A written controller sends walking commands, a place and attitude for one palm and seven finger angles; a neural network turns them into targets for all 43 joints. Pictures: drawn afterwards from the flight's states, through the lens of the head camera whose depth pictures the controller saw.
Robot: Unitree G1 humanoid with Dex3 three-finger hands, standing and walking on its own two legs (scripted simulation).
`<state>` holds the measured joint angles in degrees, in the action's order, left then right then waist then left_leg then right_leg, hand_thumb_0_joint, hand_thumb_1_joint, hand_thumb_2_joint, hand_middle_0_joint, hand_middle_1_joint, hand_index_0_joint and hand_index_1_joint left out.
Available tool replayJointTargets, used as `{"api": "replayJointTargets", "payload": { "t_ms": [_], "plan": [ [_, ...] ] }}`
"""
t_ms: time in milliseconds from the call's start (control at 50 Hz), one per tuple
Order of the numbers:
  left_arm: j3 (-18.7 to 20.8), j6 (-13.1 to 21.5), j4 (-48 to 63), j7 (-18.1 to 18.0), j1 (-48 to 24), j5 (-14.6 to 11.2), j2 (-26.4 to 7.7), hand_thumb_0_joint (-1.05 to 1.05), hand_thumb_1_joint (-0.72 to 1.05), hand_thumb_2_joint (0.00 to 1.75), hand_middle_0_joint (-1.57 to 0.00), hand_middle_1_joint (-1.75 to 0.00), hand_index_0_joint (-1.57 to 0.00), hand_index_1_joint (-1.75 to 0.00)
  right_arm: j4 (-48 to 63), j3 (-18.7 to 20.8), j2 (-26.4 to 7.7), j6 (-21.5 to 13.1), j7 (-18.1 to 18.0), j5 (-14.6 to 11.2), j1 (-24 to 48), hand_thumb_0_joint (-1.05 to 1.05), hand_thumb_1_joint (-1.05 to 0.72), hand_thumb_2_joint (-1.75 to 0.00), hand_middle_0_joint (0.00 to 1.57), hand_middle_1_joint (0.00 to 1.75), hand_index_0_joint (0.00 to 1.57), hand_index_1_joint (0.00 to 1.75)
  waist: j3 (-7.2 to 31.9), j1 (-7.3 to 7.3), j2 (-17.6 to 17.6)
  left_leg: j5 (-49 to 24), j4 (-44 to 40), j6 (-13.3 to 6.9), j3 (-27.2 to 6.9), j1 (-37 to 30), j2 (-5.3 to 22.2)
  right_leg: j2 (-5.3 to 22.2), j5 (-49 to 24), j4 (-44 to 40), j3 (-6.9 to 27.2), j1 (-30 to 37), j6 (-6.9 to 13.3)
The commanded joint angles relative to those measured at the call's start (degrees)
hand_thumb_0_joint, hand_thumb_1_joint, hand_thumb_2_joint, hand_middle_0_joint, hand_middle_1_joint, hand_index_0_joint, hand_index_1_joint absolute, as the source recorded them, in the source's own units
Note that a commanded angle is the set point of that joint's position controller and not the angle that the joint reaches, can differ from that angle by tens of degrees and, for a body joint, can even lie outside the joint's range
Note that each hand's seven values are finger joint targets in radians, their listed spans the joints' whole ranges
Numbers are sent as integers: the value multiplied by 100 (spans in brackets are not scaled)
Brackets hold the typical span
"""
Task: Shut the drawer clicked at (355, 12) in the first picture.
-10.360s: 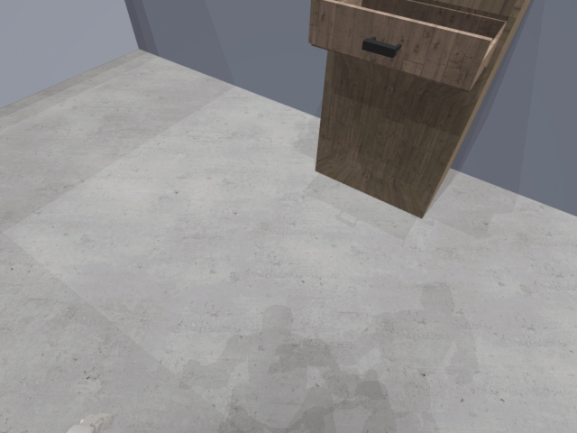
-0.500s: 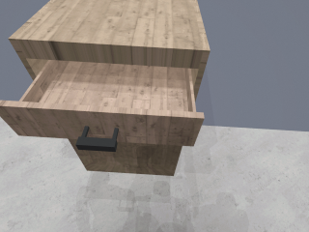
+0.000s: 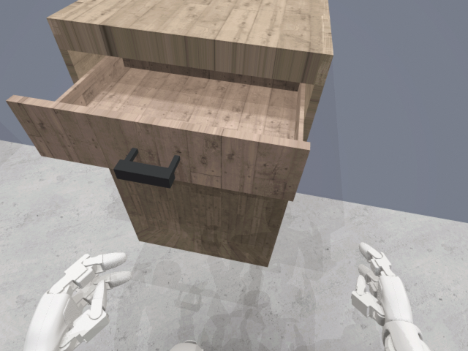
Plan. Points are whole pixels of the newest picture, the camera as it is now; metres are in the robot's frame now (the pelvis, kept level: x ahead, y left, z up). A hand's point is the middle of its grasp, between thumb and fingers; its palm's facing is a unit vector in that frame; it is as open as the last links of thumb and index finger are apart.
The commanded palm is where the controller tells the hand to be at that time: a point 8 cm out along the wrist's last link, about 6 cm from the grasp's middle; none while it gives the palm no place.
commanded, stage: raise the hand and make a fist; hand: left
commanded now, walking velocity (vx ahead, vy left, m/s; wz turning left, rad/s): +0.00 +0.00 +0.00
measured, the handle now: (149, 165) +0.40 +0.20 +0.10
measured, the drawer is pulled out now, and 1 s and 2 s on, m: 0.20 0.20 0.20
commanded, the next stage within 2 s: bring the fist close to the handle in 1.38 s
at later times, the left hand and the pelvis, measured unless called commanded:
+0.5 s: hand (107, 264) +0.21 +0.20 +0.11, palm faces -0.08 -0.99 -0.06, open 3.2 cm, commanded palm +0.17 +0.25 +0.13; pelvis +0.02 +0.02 +0.03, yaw -1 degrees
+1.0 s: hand (86, 242) +0.20 +0.19 +0.19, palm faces -0.08 -0.99 -0.10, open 3.2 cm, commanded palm +0.17 +0.24 +0.20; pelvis +0.02 +0.05 +0.04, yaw +0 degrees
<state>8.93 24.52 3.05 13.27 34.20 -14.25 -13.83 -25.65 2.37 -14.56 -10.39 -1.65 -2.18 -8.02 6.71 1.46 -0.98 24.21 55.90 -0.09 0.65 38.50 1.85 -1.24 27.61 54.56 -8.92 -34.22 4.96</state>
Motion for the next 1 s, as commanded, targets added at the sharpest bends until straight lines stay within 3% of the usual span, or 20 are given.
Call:
{"api": "replayJointTargets", "payload": {
  "t_ms": [0,20,60,120,160,220,280,340,380,440,480,520,540,580,620,660,720,780,920,980],
  "plan": [
    [-129,819,1601,606,-1894,-310,-591,0,90,90,-74,-88,-74,-88,312,-25,-641,-535,-170,-61,-111,0,-90,-90,20,30,20,30,6,-733,362,-199,-290,-221,-166,-303,-151,340,165,-1957,1792,-197,-590],
    [-103,682,1338,779,-2102,-324,-728,0,90,90,-76,-91,-76,-91,220,-43,-714,-601,-180,-96,-138,0,-90,-90,20,30,20,30,-66,-794,283,-156,-259,-239,-186,-307,-138,356,322,-2062,1894,-196,-664],
    [-9,277,1104,1006,-2100,-361,-885,0,90,90,-80,-95,-80,-95,195,-62,-769,-689,-229,-134,-115,0,-90,-90,20,30,20,30,133,-641,301,-197,-452,-257,-226,-399,-133,421,419,-2191,1895,108,-658],
    [872,-448,553,985,-1656,-432,-1403,0,90,90,-86,-101,-86,-101,106,-61,-739,-701,-261,-150,9,0,-90,-90,20,30,20,30,456,-257,28,-485,-669,-214,-278,-381,-127,582,-173,-2241,1996,839,-805],
    [1050,-675,815,854,-1477,-542,-1256,0,90,90,-90,-106,-90,-106,148,-93,-611,-679,-243,-126,114,0,-90,-90,20,30,20,30,640,-93,93,-783,-881,-174,-282,-517,-147,657,-802,-2182,1874,1241,-827],
    [1417,-730,965,591,-781,-621,-1197,0,90,90,-96,-112,-96,-112,134,-47,-490,-700,-190,-101,207,0,-90,-90,20,30,20,30,806,114,-305,-1192,-1074,-133,-294,-637,-147,686,-2008,-2031,1780,1721,-976],
    [1043,-613,1369,557,-489,-576,-811,0,90,90,-102,-119,-102,-119,143,-10,-482,-792,-124,-122,131,0,-90,-90,20,30,20,30,508,47,-89,-1378,-1324,-141,-202,-910,-164,561,-2402,-2005,1473,1520,-924],
    [656,-545,1715,582,-350,-505,-605,0,90,90,-108,-125,-108,-125,183,32,-548,-967,-89,-134,20,0,-90,-90,20,30,20,30,465,-38,-334,-1461,-1418,-188,-193,-1174,-160,476,-2377,-2045,1347,1367,-929],
    [588,-499,2019,536,-219,-455,-622,0,90,90,-112,-130,-112,-130,164,65,-571,-1102,-75,-137,-64,0,-90,-90,20,30,20,30,553,-30,35,-1566,-1527,-204,-156,-1459,-161,368,-2254,-1996,1101,1268,-774],
    [495,-488,2336,306,-168,-339,-617,0,90,90,-118,-136,-118,-136,110,78,-587,-1189,-60,-118,-100,0,-90,-90,20,30,20,30,402,-66,3,-1602,-1692,-237,-174,-1667,-133,200,-1959,-1948,776,1063,-587],
    [342,-443,2784,153,-329,-269,-585,0,90,90,-122,-140,-122,-140,148,48,-586,-1253,-55,-117,-85,0,-90,-90,20,30,20,30,441,-77,413,-1549,-1806,-241,-184,-1901,-115,141,-1668,-1888,592,979,-478],
    [294,-470,3003,-46,-407,-125,-644,0,90,90,-126,-145,-126,-145,101,20,-603,-1250,-37,-94,-60,0,-90,-90,20,30,20,30,396,-79,497,-1582,-1892,-238,-262,-2049,-60,110,-1573,-1848,486,944,-433],
    [79,-519,3093,-85,-276,-92,-410,0,90,90,-128,-147,-128,-147,139,0,-558,-1241,-14,-90,-122,0,-90,-90,20,30,20,30,448,-74,490,-1685,-1942,-229,-286,-2147,-49,93,-1631,-1813,421,961,-419],
    [35,-680,3231,-119,-262,-64,-441,0,90,90,-132,-151,-132,-151,185,-21,-558,-1226,16,-97,-88,0,-90,-90,20,30,20,30,512,-62,524,-1879,-1987,-203,-345,-2271,0,98,-1768,-1815,383,1050,-418],
    [55,-910,3182,-152,-193,41,-493,0,90,90,-136,-156,-136,-156,159,-50,-549,-1139,33,-99,10,0,-90,-90,20,30,20,30,334,-31,433,-1948,-2076,-187,-366,-2292,41,84,-1798,-1878,367,1114,-411],
    [-313,-1171,3390,-92,-290,46,-218,0,90,90,-140,-160,-140,-160,289,-114,-524,-1053,53,-114,60,0,-90,-90,20,30,20,30,148,-46,390,-1912,-2199,-168,-410,-2307,62,71,-1764,-1916,315,1117,-420],
    [-38,-1538,3537,-153,-415,80,-490,0,90,90,-140,-160,-140,-160,298,-182,-511,-922,18,-111,208,0,-90,-90,20,30,20,30,29,25,257,-1725,-2380,-147,-454,-2346,85,56,-1650,-2051,305,1272,-405],
    [-219,-1797,3871,-142,-559,56,-325,0,90,90,-140,-160,-140,-160,408,-286,-459,-824,42,-117,229,0,-90,-90,20,30,20,30,-8,34,465,-1797,-2508,-87,-485,-2486,97,52,-1636,-2089,263,1348,-389],
    [-87,-2141,4148,-210,-1102,31,-529,0,90,90,-140,-160,-140,-160,397,-380,-511,-756,17,-153,377,0,-90,-90,20,30,20,30,-120,22,469,-1100,-2773,-86,-570,-2570,106,49,-1212,-2310,302,1443,-387],
    [-189,-2316,3960,-218,-1300,-7,-417,0,90,90,-140,-160,-140,-160,368,-423,-491,-762,-13,-154,380,0,-90,-90,20,30,20,30,-244,15,412,-811,-2906,-87,-599,-2545,78,65,-1051,-2407,313,1478,-389]
  ]
}}
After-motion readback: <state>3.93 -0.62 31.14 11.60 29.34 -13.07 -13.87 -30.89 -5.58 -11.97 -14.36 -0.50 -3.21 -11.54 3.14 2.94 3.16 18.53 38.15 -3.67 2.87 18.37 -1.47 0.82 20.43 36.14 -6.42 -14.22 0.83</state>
